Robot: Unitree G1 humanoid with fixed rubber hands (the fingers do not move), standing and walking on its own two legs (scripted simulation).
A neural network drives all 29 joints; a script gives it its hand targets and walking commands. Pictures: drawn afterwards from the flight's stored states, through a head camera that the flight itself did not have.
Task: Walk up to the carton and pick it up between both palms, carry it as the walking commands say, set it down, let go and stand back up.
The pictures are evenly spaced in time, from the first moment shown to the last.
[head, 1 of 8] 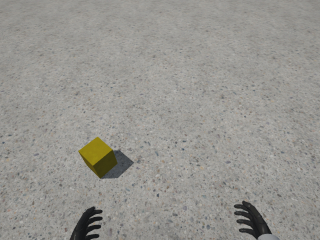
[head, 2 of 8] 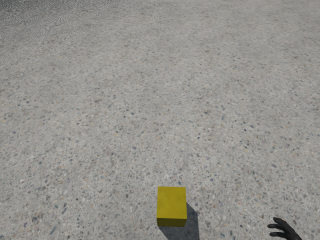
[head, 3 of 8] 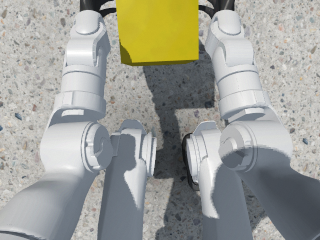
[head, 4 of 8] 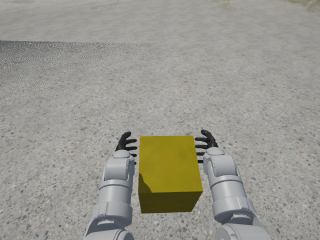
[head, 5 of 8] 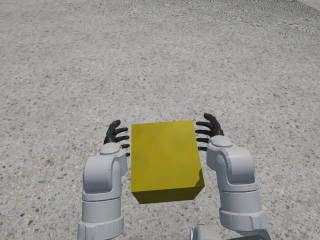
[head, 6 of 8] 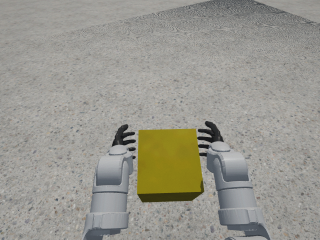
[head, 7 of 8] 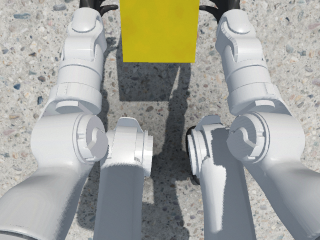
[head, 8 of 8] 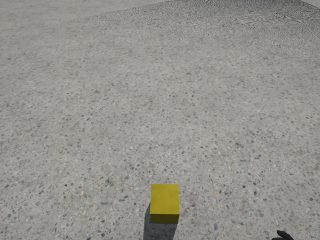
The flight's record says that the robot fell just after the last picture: no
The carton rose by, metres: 0.72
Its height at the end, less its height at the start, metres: +0.00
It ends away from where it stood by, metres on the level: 1.91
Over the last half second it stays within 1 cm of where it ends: yes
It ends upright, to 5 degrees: yes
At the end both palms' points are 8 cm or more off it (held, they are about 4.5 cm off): yes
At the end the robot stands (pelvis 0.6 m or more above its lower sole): yes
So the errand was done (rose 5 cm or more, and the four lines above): yes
